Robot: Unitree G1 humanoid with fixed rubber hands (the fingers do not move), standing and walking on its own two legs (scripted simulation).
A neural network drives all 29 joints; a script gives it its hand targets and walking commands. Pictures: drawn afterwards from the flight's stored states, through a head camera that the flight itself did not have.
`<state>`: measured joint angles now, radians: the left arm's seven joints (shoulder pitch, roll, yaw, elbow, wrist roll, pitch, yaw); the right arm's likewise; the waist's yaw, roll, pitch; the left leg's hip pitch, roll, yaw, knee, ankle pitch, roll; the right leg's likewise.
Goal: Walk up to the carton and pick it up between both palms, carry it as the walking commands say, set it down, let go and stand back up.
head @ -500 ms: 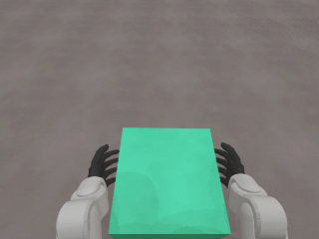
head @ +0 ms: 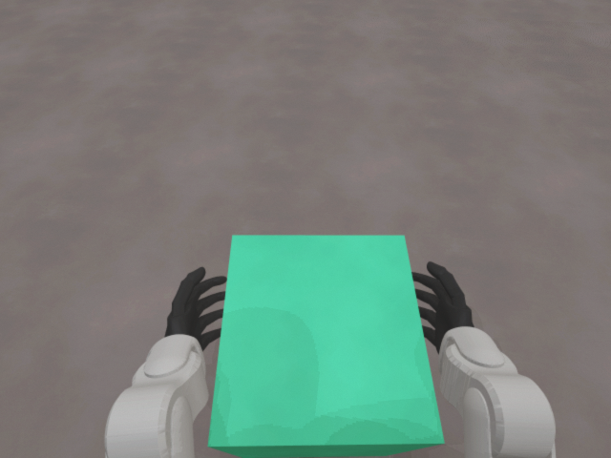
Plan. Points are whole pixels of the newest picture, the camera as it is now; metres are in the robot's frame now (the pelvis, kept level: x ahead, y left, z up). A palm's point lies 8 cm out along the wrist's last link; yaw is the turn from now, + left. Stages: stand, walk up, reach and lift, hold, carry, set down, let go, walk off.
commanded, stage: carry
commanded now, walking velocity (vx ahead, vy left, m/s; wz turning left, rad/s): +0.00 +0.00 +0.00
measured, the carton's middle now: (316, 356) +0.25 +0.01 +0.00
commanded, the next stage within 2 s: none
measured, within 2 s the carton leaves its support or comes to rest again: neither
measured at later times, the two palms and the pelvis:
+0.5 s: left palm (213, 257) +0.35 +0.14 +0.08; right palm (438, 266) +0.34 -0.14 +0.08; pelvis +0.09 +0.01 +0.01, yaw -2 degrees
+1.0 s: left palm (236, 265) +0.37 +0.12 +0.04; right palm (440, 270) +0.36 -0.17 +0.03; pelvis +0.09 -0.02 -0.01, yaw -1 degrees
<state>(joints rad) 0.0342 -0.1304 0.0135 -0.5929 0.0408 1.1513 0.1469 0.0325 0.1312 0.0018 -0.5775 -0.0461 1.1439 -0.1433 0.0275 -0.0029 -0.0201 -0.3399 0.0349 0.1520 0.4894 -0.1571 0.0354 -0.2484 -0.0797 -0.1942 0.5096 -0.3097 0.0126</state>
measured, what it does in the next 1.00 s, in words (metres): steps on the spot: right foot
